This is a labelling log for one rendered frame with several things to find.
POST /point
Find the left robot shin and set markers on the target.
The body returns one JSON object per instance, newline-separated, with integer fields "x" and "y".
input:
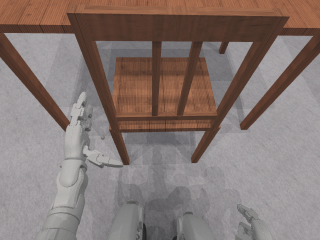
{"x": 139, "y": 235}

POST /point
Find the robot right thigh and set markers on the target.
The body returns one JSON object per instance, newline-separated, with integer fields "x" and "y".
{"x": 192, "y": 227}

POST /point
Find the right robot hand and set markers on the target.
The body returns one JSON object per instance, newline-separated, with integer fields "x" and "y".
{"x": 258, "y": 229}

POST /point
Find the robot left forearm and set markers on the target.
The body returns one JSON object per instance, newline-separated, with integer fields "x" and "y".
{"x": 64, "y": 215}

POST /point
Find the left robot hand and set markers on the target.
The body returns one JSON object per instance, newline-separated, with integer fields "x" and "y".
{"x": 76, "y": 135}

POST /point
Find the chair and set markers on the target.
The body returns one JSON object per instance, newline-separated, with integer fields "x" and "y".
{"x": 170, "y": 94}

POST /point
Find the table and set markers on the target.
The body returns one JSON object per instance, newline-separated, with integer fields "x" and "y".
{"x": 50, "y": 17}

